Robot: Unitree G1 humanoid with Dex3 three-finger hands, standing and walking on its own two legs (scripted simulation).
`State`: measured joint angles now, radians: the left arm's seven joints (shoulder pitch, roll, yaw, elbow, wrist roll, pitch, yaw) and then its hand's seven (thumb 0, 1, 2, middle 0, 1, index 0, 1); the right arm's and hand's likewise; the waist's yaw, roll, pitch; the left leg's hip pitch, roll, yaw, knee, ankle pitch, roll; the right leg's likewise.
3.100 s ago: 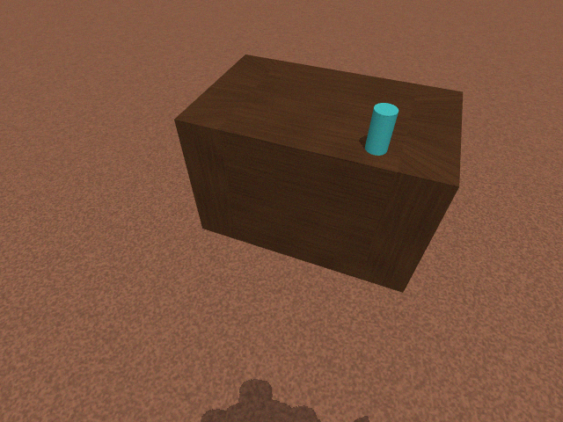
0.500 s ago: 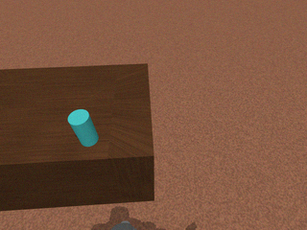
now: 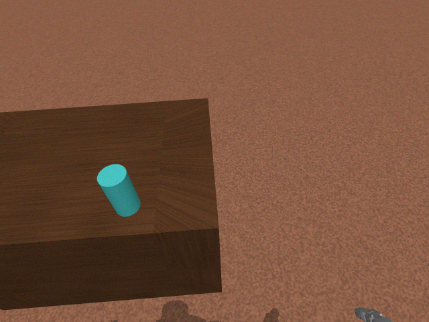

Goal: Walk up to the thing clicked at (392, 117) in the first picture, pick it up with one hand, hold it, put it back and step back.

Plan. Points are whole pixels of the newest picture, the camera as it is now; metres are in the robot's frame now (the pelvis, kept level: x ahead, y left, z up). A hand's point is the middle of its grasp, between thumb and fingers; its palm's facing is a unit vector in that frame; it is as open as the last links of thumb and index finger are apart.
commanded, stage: walk up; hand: left
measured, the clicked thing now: (120, 191) +0.46 +0.26 -0.09
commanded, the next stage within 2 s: stand in 0.80 s
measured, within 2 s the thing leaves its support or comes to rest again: neither
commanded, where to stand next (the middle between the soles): +0.06 +0.03 m, yaw +2 degrees
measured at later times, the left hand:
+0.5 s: hand out of the picture +0.08 +0.27 -0.13, palm faces +0.00 -0.93 -0.37, open 7.4 cm
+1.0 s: hand out of the picture +0.09 +0.26 -0.13, palm faces +0.00 -0.94 -0.33, open 7.4 cm
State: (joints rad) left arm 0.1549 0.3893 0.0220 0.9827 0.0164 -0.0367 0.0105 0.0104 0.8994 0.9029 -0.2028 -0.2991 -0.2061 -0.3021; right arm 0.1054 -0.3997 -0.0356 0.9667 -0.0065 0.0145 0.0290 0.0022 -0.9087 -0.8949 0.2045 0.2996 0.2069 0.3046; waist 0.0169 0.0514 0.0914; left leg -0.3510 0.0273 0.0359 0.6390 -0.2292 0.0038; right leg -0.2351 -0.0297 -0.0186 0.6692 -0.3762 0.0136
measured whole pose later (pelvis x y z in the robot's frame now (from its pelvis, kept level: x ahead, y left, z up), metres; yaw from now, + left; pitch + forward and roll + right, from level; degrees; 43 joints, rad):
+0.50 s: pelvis +0.00 +0.00 +0.02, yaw +1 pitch -2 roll -1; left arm 0.12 0.36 0.01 1.09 0.02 -0.03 0.00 0.01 0.90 0.90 -0.20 -0.30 -0.21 -0.30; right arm 0.10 -0.37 -0.03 1.08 -0.02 0.02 0.04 0.00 -0.91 -0.89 0.20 0.30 0.21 0.30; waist 0.00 0.03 0.07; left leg -0.29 0.02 0.01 0.47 -0.14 0.01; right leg -0.15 -0.03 -0.05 0.47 -0.28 0.02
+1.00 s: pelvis +0.02 +0.01 +0.02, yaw +1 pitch -2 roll +0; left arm 0.10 0.36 0.01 1.13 0.01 -0.02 -0.01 0.01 0.90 0.90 -0.20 -0.30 -0.20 -0.30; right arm 0.08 -0.34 -0.01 1.13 -0.01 -0.01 0.02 0.00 -0.91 -0.89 0.20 0.30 0.21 0.30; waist 0.00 -0.01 0.05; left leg -0.21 0.00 0.03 0.36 -0.12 0.01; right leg -0.08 -0.04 -0.04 0.35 -0.24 0.03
